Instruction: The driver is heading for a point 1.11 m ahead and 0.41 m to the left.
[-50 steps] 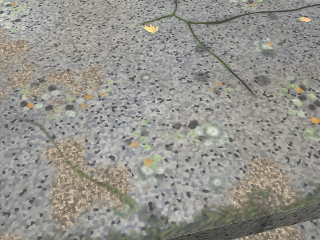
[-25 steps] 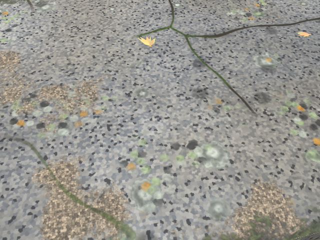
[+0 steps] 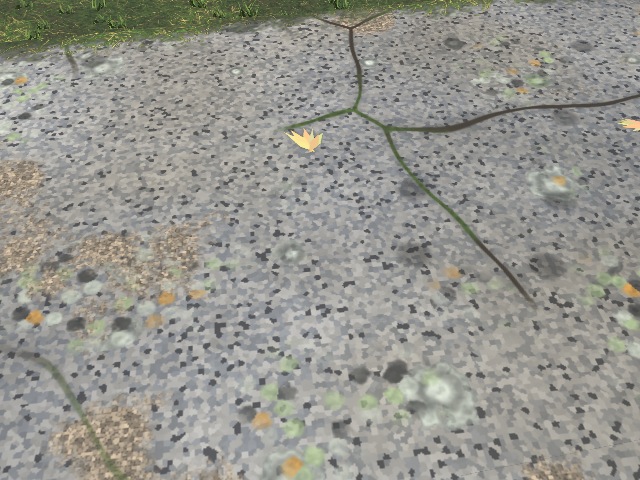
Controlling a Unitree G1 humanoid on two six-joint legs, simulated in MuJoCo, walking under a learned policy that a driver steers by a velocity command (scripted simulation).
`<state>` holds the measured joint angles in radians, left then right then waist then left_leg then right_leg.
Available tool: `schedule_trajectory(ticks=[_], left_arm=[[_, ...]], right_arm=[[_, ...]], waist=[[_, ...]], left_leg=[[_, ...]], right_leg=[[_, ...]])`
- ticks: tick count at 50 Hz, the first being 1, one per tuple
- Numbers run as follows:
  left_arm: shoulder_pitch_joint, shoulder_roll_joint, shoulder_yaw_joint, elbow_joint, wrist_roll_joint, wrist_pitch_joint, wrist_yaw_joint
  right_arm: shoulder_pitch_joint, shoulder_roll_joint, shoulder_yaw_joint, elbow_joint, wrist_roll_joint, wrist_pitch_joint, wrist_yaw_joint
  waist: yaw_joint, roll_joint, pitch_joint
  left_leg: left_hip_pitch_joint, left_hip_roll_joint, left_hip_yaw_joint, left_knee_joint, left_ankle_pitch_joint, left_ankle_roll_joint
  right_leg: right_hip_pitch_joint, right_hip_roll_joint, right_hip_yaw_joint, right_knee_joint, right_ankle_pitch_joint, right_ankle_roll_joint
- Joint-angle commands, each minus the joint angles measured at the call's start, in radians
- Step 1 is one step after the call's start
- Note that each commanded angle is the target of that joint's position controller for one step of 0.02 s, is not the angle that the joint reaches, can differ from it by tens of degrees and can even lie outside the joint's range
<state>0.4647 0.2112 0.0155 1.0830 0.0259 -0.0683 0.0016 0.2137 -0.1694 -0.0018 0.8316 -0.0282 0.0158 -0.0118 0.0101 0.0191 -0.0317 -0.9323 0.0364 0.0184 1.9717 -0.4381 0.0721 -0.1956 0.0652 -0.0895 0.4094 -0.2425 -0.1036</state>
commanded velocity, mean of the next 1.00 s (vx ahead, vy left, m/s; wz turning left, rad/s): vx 0.50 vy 0.00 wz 0.08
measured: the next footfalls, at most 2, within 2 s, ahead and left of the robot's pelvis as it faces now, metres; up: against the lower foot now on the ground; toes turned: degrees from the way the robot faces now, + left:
left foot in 0.26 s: +0.29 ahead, +0.16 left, +0.19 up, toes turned +7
right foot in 0.86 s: +0.67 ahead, -0.01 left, +0.19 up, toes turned +2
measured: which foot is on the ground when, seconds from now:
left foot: up 0.00-0.24, down 0.26-0.86, up 0.88-1.00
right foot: down 0.00-0.28, up 0.30-0.84, down 0.86-1.00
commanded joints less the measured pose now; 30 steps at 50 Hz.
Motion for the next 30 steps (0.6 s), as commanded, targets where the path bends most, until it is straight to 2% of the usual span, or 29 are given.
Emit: schedule_trajectory(ticks=[1, 2, 4, 5, 6, 7, 8, 9, 10, 11, 12, 13, 14, 15, 16, 17, 18, 19, 20, 21, 22, 23, 24, 25, 26, 27, 28, 29, 30], left_arm=[[0.096, 0.102, 0.001, 0.020, 0.001, -0.032, 0.008], [0.101, 0.113, -0.001, 0.025, 0.001, -0.041, 0.008], [0.075, 0.109, -0.015, 0.032, -0.008, -0.054, 0.006], [0.070, 0.087, -0.025, 0.048, -0.022, -0.045, 0.007], [0.068, 0.084, -0.031, 0.051, -0.023, -0.041, 0.016], [0.083, 0.107, -0.024, 0.041, -0.035, -0.030, 0.044], [0.079, 0.124, -0.019, 0.043, -0.039, -0.022, 0.054], [0.077, 0.117, -0.018, 0.015, -0.049, -0.016, 0.058], [0.079, 0.126, -0.015, 0.001, -0.050, -0.008, 0.057], [0.087, 0.154, -0.011, -0.018, -0.050, -0.007, 0.045], [0.085, 0.191, 0.003, -0.029, -0.038, -0.006, 0.035], [0.037, 0.241, 0.026, -0.051, -0.043, -0.007, 0.017], [-0.013, 0.229, 0.039, -0.094, -0.065, -0.020, -0.006], [-0.101, 0.116, 0.038, -0.174, -0.039, -0.038, -0.052], [-0.080, 0.054, 0.045, -0.192, 0.023, -0.053, -0.070], [-0.149, 0.002, 0.037, -0.254, 0.022, -0.050, -0.064], [-0.277, -0.042, 0.006, -0.279, -0.062, -0.052, -0.063], [-0.294, -0.041, -0.005, -0.329, -0.060, -0.050, -0.051], [-0.230, -0.047, -0.019, -0.324, -0.047, -0.036, -0.044], [-0.165, -0.052, -0.028, -0.320, -0.053, -0.021, -0.042], [-0.153, -0.061, -0.038, -0.323, -0.054, -0.013, -0.033], [-0.141, -0.057, -0.041, -0.319, -0.051, -0.006, -0.030], [-0.155, -0.028, -0.038, -0.321, -0.058, 0.005, -0.020], [-0.241, -0.014, -0.040, -0.354, -0.052, 0.009, -0.017], [-0.303, 0.009, -0.034, -0.369, -0.038, 0.006, -0.017], [-0.345, 0.018, -0.029, -0.382, -0.032, 0.004, -0.019], [-0.379, 0.023, -0.024, -0.384, -0.036, 0.000, -0.022], [-0.423, 0.022, -0.020, -0.392, -0.045, 0.003, -0.031], [-0.479, 0.015, -0.019, -0.399, -0.048, 0.002, -0.039]], right_arm=[[-0.258, 0.044, 0.035, -0.208, 0.012, -0.024, -0.026], [-0.264, 0.050, 0.040, -0.233, 0.016, -0.023, -0.033], [-0.334, 0.050, 0.052, -0.298, 0.025, -0.016, -0.040], [-0.384, 0.066, 0.072, -0.351, 0.012, -0.013, -0.030], [-0.405, 0.060, 0.075, -0.378, 0.013, -0.007, -0.022], [-0.386, 0.068, 0.085, -0.395, 0.002, 0.008, -0.007], [-0.358, 0.068, 0.086, -0.394, 0.000, 0.020, -0.003], [-0.322, 0.078, 0.087, -0.360, 0.008, 0.021, 0.007], [-0.272, 0.087, 0.087, -0.335, 0.012, 0.020, 0.009], [-0.213, 0.059, 0.073, -0.308, 0.023, 0.012, 0.014], [-0.081, 0.025, 0.050, -0.270, 0.045, 0.001, 0.011], [0.079, -0.032, 0.021, -0.230, 0.027, -0.015, 0.015], [0.250, -0.151, -0.029, -0.170, -0.004, -0.021, 0.010], [0.360, -0.306, -0.076, -0.087, -0.006, -0.001, -0.013], [0.241, -0.317, -0.094, -0.084, 0.011, 0.007, -0.026], [0.114, -0.253, -0.079, -0.072, 0.004, -0.005, -0.017], [0.135, -0.092, -0.016, -0.031, 0.008, -0.063, 0.018], [0.092, 0.037, 0.013, 0.026, -0.002, -0.095, 0.048], [0.053, 0.109, 0.033, 0.072, -0.022, -0.112, 0.068], [0.051, 0.124, 0.034, 0.108, -0.016, -0.123, 0.077], [0.047, 0.091, 0.026, 0.131, 0.006, -0.128, 0.083], [0.030, 0.085, 0.027, 0.137, 0.010, -0.131, 0.086], [0.014, 0.047, 0.022, 0.128, 0.008, -0.135, 0.087], [0.029, 0.037, 0.021, 0.127, 0.011, -0.131, 0.075], [0.068, 0.023, 0.025, 0.128, 0.010, -0.135, 0.060], [0.126, -0.005, 0.023, 0.143, 0.017, -0.141, 0.043], [0.193, -0.035, 0.016, 0.162, 0.023, -0.146, 0.026], [0.243, -0.064, 0.009, 0.178, 0.030, -0.146, 0.011], [0.283, -0.077, 0.006, 0.186, 0.032, -0.145, -0.002]], waist=[[0.020, -0.057, 0.165], [0.012, -0.060, 0.158], [-0.001, -0.036, 0.187], [-0.021, -0.013, 0.200], [-0.012, -0.020, 0.193], [-0.011, -0.043, 0.134], [-0.012, -0.055, 0.113], [0.000, -0.042, 0.063], [-0.016, -0.043, 0.023], [-0.046, -0.070, -0.047], [-0.106, -0.186, -0.169], [-0.196, -0.240, -0.286], [-0.259, -0.117, -0.352], [-0.264, 0.303, -0.354], [-0.190, 0.239, -0.319], [-0.090, 0.098, -0.139], [-0.102, 0.044, -0.033], [-0.028, -0.062, 0.045], [0.030, -0.057, 0.021], [0.069, -0.031, 0.041], [0.090, -0.009, 0.065], [0.110, -0.031, 0.076], [0.116, -0.042, 0.098], [0.088, -0.042, 0.106], [0.057, -0.024, 0.069], [0.035, 0.015, 0.038], [0.010, 0.036, 0.004], [-0.014, 0.042, -0.007], [-0.042, 0.031, -0.005]], left_leg=[[-0.551, 0.011, -0.073, 0.326, -0.079, 0.033], [-0.606, 0.009, -0.092, 0.358, -0.102, 0.041], [-0.611, 0.012, -0.050, 0.283, -0.128, 0.038], [-0.537, 0.055, -0.007, 0.093, -0.093, 0.034], [-0.463, 0.064, 0.048, -0.006, -0.058, 0.021], [-0.282, 0.087, 0.090, -0.128, -0.038, 0.026], [-0.194, 0.095, 0.095, -0.212, -0.051, 0.034], [-0.065, 0.088, 0.137, -0.332, -0.107, 0.061], [0.068, 0.051, 0.178, -0.442, -0.151, 0.080], [0.227, -0.022, 0.243, -0.538, -0.178, 0.088], [0.383, -0.085, 0.213, -0.598, -0.202, 0.094], [0.542, -0.116, 0.151, -0.724, -0.152, 0.109], [0.713, 0.026, -0.248, -0.973, -0.341, 0.155], [0.874, 0.214, -0.877, -1.558, -0.562, 0.216], [0.855, 0.289, -1.183, -1.733, -0.679, 0.185], [0.697, 0.299, -1.057, -1.685, -0.676, 0.146], [0.573, 0.311, -0.924, -1.674, -0.429, 0.157], [0.463, 0.266, -0.687, -1.576, -0.228, 0.114], [0.411, 0.234, -0.538, -1.545, -0.078, 0.080], [0.407, 0.196, -0.412, -1.556, 0.017, 0.055], [0.438, 0.171, -0.302, -1.571, 0.105, 0.052], [0.426, 0.154, -0.216, -1.575, 0.187, 0.032], [0.417, 0.117, -0.114, -1.625, 0.230, 0.026], [0.410, 0.082, -0.032, -1.675, 0.278, 0.021], [0.448, 0.062, 0.011, -1.727, 0.369, 0.040], [0.511, 0.050, 0.042, -1.762, 0.445, 0.040], [0.619, 0.054, 0.045, -1.789, 0.479, 0.044], [0.714, 0.060, 0.041, -1.808, 0.526, 0.024], [0.803, 0.076, 0.023, -1.826, 0.558, 0.017]], right_leg=[[0.102, -0.396, 0.403, -0.276, -0.440, -0.157], [0.128, -0.404, 0.382, -0.271, -0.426, -0.141], [0.062, -0.377, 0.295, -0.319, -0.400, -0.111], [-0.026, -0.322, 0.234, -0.350, -0.381, -0.078], [-0.068, -0.300, 0.209, -0.405, -0.325, -0.091], [-0.086, -0.315, 0.209, -0.526, -0.143, -0.135], [-0.034, -0.305, 0.156, -0.538, 0.020, -0.137], [0.024, -0.304, 0.078, -0.522, 0.257, -0.128], [0.060, -0.284, 0.011, -0.440, 0.594, -0.112], [0.081, -0.289, -0.018, -0.315, 1.096, -0.120], [0.144, -0.330, 0.005, -0.127, 1.506, -0.118], [0.197, -0.333, -0.009, 0.109, 1.687, -0.092], [0.011, -0.254, 0.020, 0.461, 1.450, -0.046], [-0.351, -0.006, 0.109, 0.819, 0.253, 0.003], [-0.559, 0.052, 0.342, 1.282, 0.081, 0.001], [-0.676, 0.007, 0.333, 1.443, 0.115, -0.007], [-0.756, 0.010, 0.304, 1.568, 0.070, -0.056], [-0.761, -0.041, 0.300, 1.540, 0.093, -0.088], [-0.707, -0.039, 0.329, 1.613, 0.131, -0.108], [-0.721, -0.040, 0.339, 1.605, 0.142, -0.115], [-0.775, -0.041, 0.334, 1.560, 0.138, -0.107], [-0.786, -0.042, 0.335, 1.500, 0.166, -0.106], [-0.773, -0.047, 0.298, 1.323, 0.182, -0.087], [-0.736, -0.050, 0.253, 1.127, 0.230, -0.058], [-0.687, -0.046, 0.193, 1.007, 0.302, -0.035], [-0.656, -0.047, 0.151, 0.896, 0.350, -0.019], [-0.658, -0.059, 0.115, 0.810, 0.379, -0.001], [-0.665, -0.079, 0.077, 0.717, 0.402, 0.009], [-0.683, -0.092, 0.049, 0.634, 0.409, 0.018]])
